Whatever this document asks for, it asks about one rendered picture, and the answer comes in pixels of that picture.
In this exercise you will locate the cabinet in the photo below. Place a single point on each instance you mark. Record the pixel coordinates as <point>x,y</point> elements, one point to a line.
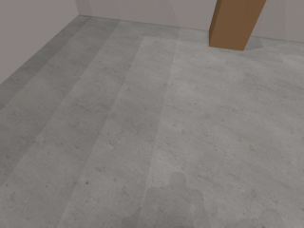
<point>233,22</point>

